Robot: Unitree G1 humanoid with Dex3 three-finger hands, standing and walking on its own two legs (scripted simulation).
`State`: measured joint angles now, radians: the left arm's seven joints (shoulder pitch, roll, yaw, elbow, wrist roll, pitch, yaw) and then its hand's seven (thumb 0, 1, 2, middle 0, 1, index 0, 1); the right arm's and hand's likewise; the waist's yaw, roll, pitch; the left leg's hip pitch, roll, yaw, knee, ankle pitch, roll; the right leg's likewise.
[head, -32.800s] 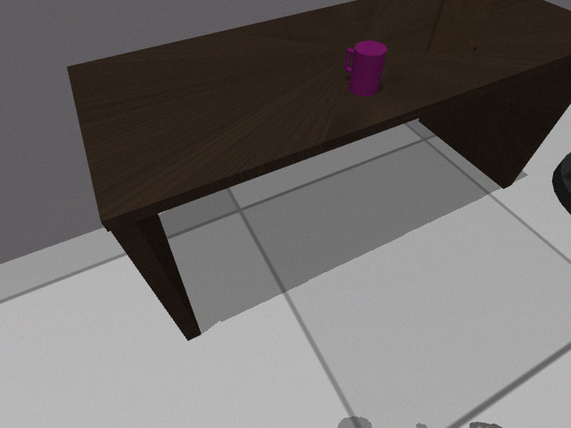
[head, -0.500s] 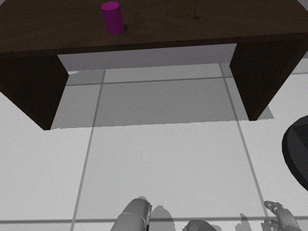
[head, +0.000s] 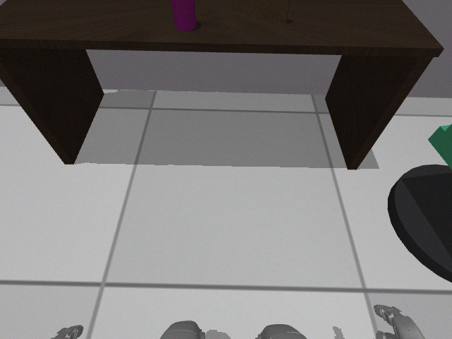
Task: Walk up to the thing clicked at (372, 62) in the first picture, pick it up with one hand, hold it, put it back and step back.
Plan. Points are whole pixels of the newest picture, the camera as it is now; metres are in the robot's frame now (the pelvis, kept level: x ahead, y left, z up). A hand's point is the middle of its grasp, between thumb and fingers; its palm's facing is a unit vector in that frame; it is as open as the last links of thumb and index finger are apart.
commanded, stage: step back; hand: left
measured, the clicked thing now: (183, 7) +1.12 +0.18 +0.03
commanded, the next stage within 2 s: stand in 0.92 s
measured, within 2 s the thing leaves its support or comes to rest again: neither
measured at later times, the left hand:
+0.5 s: hand out of the picture +0.04 +0.28 -0.15, palm faces +0.00 -0.93 -0.37, open 7.4 cm
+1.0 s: hand out of the picture +0.11 +0.27 -0.14, palm faces +0.04 -0.94 -0.34, open 7.4 cm
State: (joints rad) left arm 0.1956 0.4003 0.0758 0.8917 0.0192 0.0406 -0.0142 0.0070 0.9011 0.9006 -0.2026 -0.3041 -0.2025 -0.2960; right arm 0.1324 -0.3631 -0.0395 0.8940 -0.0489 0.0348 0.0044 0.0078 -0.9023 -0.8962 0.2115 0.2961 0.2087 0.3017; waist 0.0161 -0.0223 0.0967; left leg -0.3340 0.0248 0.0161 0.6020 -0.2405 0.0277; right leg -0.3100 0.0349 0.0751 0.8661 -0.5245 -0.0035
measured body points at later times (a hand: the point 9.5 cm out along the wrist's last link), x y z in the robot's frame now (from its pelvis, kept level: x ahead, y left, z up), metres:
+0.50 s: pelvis -0.03 +0.01 +0.00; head -0.02 +0.01 +0.45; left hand +0.04 +0.33 -0.12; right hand +0.04 -0.29 -0.12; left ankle +0.02 +0.13 -0.73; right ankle -0.03 -0.12 -0.73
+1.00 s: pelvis +0.02 +0.01 +0.01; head +0.04 +0.02 +0.46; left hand +0.11 +0.32 -0.12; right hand +0.14 -0.29 -0.11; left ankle +0.03 +0.13 -0.73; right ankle -0.02 -0.12 -0.73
